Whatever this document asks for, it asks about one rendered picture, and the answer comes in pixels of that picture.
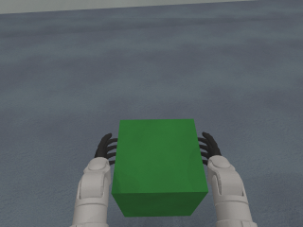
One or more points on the left robot forearm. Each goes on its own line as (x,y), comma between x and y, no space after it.
(92,198)

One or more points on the right robot hand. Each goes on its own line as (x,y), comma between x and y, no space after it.
(211,148)

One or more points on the carton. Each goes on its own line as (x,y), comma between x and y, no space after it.
(159,170)

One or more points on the right robot forearm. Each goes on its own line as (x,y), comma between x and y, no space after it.
(229,196)

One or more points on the left robot hand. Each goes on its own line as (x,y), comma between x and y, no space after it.
(103,148)

